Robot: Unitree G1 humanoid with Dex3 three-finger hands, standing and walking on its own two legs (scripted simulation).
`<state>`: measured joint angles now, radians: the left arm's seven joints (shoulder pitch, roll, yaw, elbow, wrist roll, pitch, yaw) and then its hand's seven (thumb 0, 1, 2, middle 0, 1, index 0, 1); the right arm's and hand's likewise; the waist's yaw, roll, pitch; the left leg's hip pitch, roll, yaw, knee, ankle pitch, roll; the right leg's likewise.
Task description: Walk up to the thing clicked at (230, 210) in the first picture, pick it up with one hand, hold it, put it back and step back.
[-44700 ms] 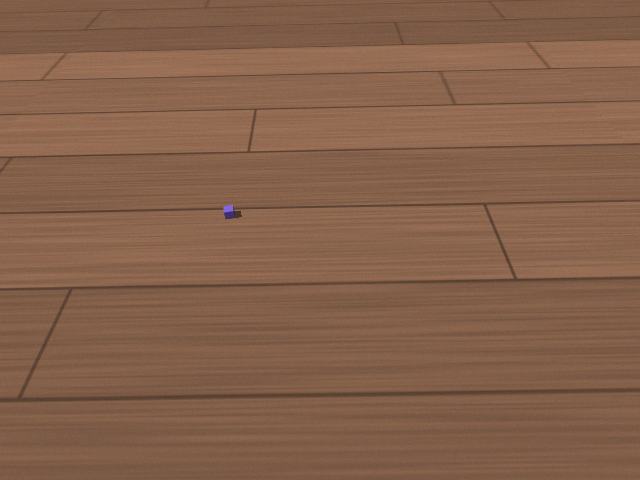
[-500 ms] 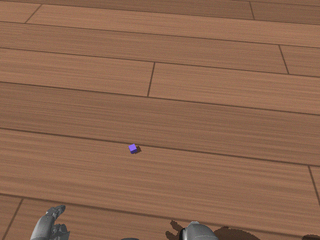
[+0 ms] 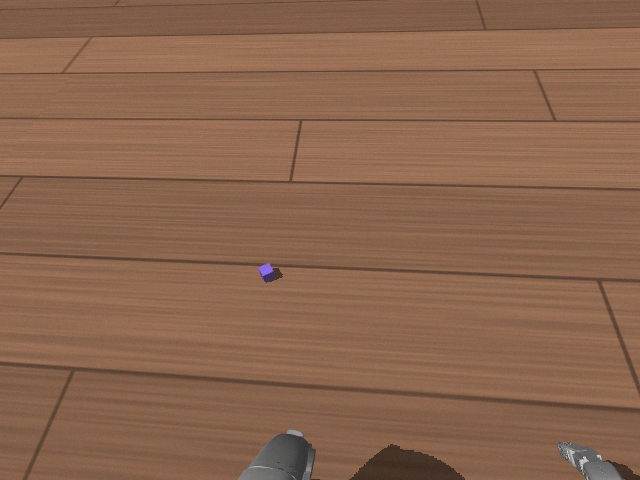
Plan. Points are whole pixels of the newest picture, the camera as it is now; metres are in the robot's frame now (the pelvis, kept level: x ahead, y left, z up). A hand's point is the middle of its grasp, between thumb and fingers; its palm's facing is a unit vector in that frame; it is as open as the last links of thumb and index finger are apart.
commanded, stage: step back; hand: left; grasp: from above
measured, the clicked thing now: (266, 272) +0.83 +0.28 -0.74
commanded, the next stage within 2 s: stand in 1.66 s
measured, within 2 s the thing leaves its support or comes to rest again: neither
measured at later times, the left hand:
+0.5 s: hand out of the picture -0.09 +0.25 -0.15, palm faces +0.02 -0.91 -0.40, open 7.3 cm
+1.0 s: hand out of the picture -0.23 +0.26 -0.14, palm faces +0.08 -0.91 -0.41, open 7.4 cm
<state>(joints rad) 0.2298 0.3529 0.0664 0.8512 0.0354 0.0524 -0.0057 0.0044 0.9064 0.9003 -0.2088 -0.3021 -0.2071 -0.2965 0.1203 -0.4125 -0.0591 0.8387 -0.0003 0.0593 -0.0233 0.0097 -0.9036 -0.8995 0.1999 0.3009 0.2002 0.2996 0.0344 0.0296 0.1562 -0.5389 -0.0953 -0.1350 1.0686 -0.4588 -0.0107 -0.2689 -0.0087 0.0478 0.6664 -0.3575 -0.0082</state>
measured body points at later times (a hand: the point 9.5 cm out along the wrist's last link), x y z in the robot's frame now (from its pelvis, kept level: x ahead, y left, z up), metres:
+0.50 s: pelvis -0.18 -0.03 -0.01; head -0.12 -0.02 +0.44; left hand -0.09 +0.30 -0.12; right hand -0.04 -0.33 -0.12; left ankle -0.09 +0.12 -0.72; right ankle -0.22 -0.15 -0.71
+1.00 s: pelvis -0.25 -0.03 +0.01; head -0.24 -0.03 +0.46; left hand -0.23 +0.31 -0.11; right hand -0.17 -0.33 -0.12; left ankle -0.25 +0.10 -0.72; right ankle -0.24 -0.15 -0.70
